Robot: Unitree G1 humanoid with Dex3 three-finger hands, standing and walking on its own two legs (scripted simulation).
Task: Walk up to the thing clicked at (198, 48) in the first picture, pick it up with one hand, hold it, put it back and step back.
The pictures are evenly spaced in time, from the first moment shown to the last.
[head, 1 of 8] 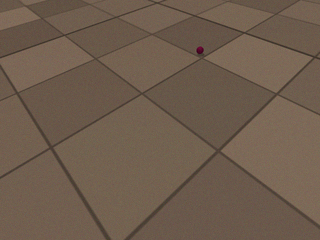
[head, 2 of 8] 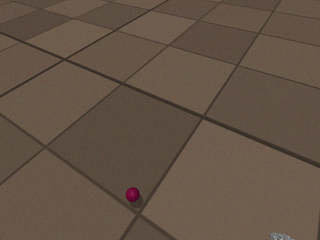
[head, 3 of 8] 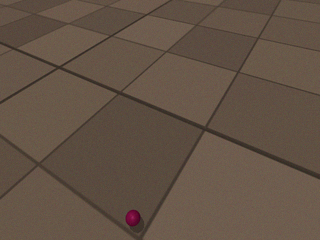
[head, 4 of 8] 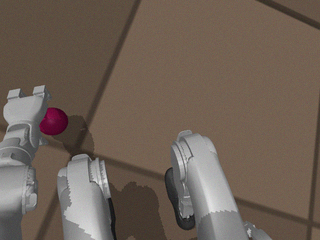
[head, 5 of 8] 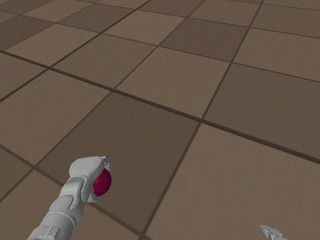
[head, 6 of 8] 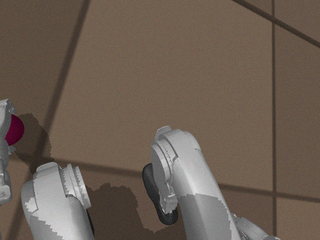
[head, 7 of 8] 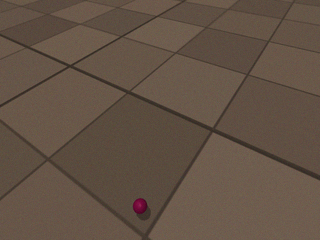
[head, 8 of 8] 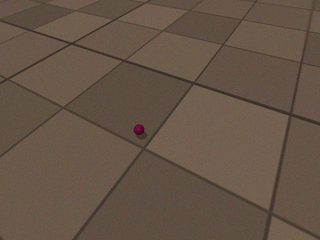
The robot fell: no
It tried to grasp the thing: yes
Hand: left
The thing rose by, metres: 0.68
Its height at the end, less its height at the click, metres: +0.00
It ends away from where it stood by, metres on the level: 0.05
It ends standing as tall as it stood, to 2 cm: yes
